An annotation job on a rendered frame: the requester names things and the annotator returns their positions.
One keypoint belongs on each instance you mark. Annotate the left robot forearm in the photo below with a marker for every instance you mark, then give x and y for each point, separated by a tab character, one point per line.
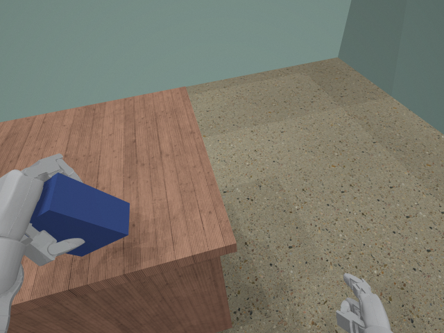
11	276

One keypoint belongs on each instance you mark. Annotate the robot right hand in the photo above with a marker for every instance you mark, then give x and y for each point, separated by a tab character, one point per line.
355	317

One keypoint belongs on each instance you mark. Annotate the table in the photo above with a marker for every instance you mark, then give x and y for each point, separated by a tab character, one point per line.
166	275

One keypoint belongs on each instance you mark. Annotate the sponge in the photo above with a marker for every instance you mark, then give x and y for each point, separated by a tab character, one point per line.
70	209

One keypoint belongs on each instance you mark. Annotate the robot left hand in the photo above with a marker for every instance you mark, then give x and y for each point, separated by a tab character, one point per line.
19	193

